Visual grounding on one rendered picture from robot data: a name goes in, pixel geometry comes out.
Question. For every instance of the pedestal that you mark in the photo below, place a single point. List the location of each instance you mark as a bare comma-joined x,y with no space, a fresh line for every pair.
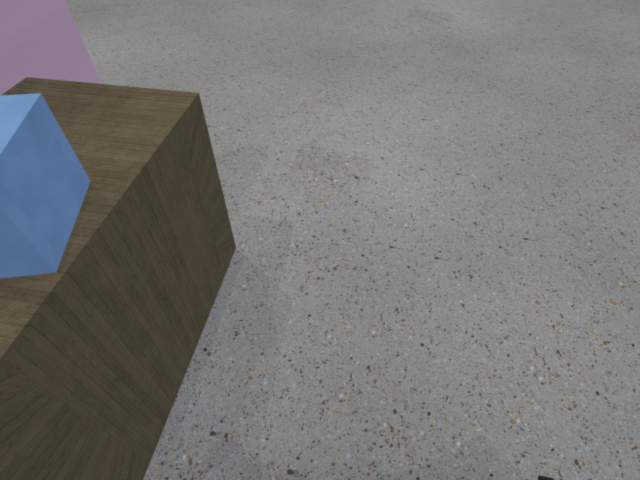
92,357

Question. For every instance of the carton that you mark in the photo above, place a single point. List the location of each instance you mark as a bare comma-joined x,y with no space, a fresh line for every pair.
42,187

